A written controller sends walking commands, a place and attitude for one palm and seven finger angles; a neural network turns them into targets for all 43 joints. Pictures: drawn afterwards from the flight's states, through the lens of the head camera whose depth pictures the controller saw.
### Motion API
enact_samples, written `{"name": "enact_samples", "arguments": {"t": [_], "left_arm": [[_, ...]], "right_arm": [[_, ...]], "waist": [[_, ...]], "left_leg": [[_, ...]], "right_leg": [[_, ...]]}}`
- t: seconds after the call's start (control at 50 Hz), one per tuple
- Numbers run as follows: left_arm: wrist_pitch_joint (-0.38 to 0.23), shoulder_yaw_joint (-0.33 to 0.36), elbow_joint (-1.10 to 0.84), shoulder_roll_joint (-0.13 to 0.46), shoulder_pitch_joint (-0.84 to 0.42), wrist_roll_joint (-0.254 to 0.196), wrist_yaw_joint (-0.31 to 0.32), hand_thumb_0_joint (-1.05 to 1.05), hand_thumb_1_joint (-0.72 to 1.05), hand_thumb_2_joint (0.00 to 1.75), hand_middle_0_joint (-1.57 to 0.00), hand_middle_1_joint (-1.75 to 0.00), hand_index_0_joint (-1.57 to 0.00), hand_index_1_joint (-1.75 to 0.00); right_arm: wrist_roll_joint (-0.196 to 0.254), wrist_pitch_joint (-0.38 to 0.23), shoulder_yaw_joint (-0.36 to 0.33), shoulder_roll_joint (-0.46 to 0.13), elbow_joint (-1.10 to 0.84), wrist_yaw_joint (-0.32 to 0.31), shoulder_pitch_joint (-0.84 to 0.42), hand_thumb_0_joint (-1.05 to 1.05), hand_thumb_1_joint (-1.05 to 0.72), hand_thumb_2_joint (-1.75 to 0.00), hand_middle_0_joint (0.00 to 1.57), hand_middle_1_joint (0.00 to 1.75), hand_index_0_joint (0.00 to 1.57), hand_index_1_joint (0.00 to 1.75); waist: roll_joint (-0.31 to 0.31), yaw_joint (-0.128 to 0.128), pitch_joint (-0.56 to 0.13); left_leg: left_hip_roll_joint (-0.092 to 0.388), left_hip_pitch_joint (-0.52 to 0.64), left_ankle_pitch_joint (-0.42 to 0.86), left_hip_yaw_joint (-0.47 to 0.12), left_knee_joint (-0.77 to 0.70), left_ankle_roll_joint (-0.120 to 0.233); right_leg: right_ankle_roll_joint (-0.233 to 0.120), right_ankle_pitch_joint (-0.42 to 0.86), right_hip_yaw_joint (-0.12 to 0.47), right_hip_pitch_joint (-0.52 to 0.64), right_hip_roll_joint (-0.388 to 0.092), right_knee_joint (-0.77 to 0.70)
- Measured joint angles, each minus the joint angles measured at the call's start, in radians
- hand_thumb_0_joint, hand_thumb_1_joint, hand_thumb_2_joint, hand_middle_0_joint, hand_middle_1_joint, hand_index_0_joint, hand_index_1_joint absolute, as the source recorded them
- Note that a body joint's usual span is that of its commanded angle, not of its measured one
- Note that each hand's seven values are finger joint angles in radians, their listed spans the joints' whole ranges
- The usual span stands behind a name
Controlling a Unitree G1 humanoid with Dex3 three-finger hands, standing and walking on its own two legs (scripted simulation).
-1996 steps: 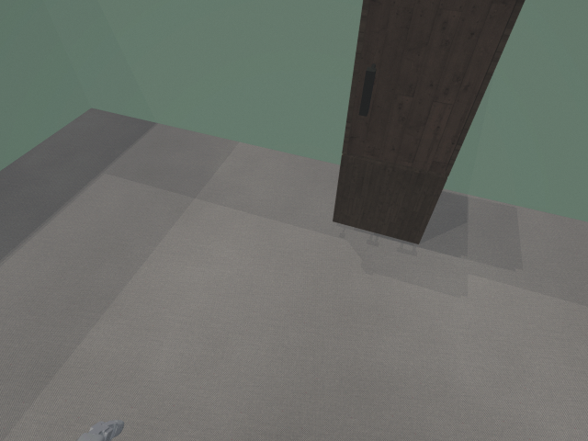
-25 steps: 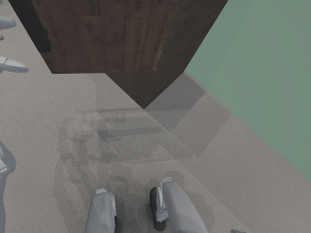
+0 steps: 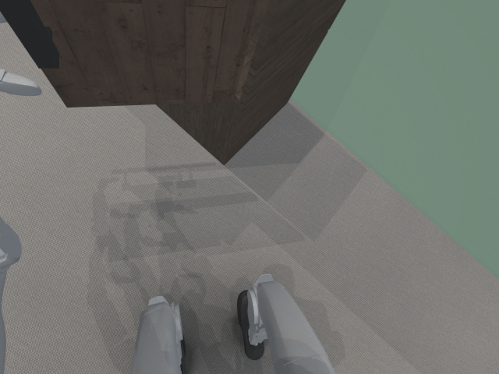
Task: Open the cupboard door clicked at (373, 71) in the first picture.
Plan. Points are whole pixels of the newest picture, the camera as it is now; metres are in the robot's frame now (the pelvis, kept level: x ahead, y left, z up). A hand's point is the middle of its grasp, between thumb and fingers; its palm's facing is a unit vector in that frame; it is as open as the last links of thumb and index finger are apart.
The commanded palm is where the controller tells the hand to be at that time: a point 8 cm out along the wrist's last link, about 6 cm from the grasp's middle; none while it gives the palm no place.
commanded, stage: slide the fingers in behind the handle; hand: left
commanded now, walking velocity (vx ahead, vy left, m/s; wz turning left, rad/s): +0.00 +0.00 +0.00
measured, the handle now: (24, 6) +0.61 +0.24 +0.06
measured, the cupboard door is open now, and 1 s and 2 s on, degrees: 50 49 51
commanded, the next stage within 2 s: close the thumb around the handle in 1.26 s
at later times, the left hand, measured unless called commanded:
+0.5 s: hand (27, 31) +0.57 +0.23 +0.06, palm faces +0.02 -1.00 -0.01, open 14.0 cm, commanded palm +0.56 +0.24 +0.06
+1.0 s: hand (41, 31) +0.57 +0.21 +0.06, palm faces +0.04 -1.00 -0.01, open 14.0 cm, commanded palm +0.55 +0.23 +0.06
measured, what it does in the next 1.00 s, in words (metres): stands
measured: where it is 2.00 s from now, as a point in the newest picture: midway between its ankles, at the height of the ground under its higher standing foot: (215, 353)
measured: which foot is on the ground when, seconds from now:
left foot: down 0.00-1.00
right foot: down 0.00-1.00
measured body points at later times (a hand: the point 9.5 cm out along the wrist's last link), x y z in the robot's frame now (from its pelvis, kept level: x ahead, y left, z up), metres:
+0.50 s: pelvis +0.02 +0.00 +0.01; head +0.22 +0.04 +0.41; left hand +0.56 +0.28 +0.07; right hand +0.01 -0.26 -0.09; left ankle +0.01 +0.10 -0.61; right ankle +0.07 -0.14 -0.61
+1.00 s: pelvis +0.02 -0.01 +0.01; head +0.21 +0.03 +0.42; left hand +0.56 +0.27 +0.07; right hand +0.02 -0.26 -0.09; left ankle +0.01 +0.10 -0.61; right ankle +0.07 -0.14 -0.61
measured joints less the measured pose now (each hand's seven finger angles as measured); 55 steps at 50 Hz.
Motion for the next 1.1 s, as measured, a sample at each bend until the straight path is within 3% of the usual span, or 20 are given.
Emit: {"name": "enact_samples", "arguments": {"t": [0.14, 0.28, 0.58, 0.72, 0.86, 1.1], "left_arm": [[0.005, 0.001, 0.008, -0.015, -0.012, 0.007, 0.035, -0.01, -0.50, 0.30, -0.30, -1.20, -0.31, -1.20], [0.001, -0.022, -0.008, -0.042, 0.006, -0.003, 0.058, -0.01, -0.50, 0.30, -0.30, -1.20, -0.31, -1.22], [-0.029, -0.062, -0.030, -0.150, 0.044, -0.017, 0.118, -0.01, -0.50, 0.30, -0.30, -1.20, -0.30, -1.22], [-0.050, -0.059, -0.027, -0.145, 0.042, 0.003, 0.140, -0.01, -0.50, 0.30, -0.30, -1.20, -0.31, -1.22], [-0.049, -0.062, -0.030, -0.171, 0.050, -0.030, 0.138, -0.01, -0.50, 0.30, -0.29, -1.20, -0.29, -1.21], [-0.060, -0.076, -0.006, -0.167, 0.029, -0.011, 0.150, -0.01, -0.50, 0.30, -0.29, -1.20, -0.29, -1.20]], "right_arm": [[-0.001, 0.004, 0.003, 0.004, 0.000, 0.003, 0.005, 0.00, -0.90, -0.90, 0.21, 0.30, 0.20, 0.30], [-0.005, 0.007, -0.002, 0.016, 0.010, 0.012, 0.017, 0.00, -0.90, -0.90, 0.21, 0.30, 0.20, 0.30], [-0.013, 0.006, -0.025, 0.019, 0.017, 0.021, 0.002, 0.00, -0.90, -0.90, 0.21, 0.30, 0.20, 0.30], [-0.016, 0.004, -0.028, 0.020, 0.009, 0.023, -0.006, 0.00, -0.90, -0.90, 0.21, 0.30, 0.20, 0.30], [-0.010, 0.010, -0.029, 0.024, 0.018, 0.026, -0.006, 0.00, -0.90, -0.90, 0.21, 0.30, 0.20, 0.30], [-0.014, 0.003, -0.029, 0.020, 0.020, 0.024, 0.001, 0.00, -0.90, -0.90, 0.21, 0.30, 0.20, 0.30]], "waist": [[0.004, -0.005, 0.005], [0.007, 0.011, 0.001], [0.008, 0.024, -0.012], [0.007, 0.021, -0.009], [0.007, 0.030, -0.011], [0.009, 0.024, -0.013]], "left_leg": [[0.000, 0.011, -0.001, 0.006, -0.011, 0.002], [-0.001, 0.029, -0.004, 0.009, -0.028, 0.000], [-0.005, 0.072, -0.010, 0.004, -0.057, -0.009], [-0.004, 0.070, -0.013, 0.006, -0.050, -0.011], [-0.004, 0.083, -0.011, 0.012, -0.058, -0.010], [-0.010, 0.067, -0.011, 0.013, -0.045, -0.005]], "right_leg": [[0.001, -0.001, 0.005, 0.007, 0.001, -0.008], [0.000, -0.008, 0.009, 0.021, -0.001, -0.016], [-0.006, -0.024, 0.003, 0.062, -0.004, -0.034], [-0.009, -0.029, 0.006, 0.056, -0.003, -0.021], [-0.008, -0.028, 0.011, 0.065, -0.003, -0.025], [-0.003, -0.027, 0.014, 0.051, -0.008, -0.015]]}}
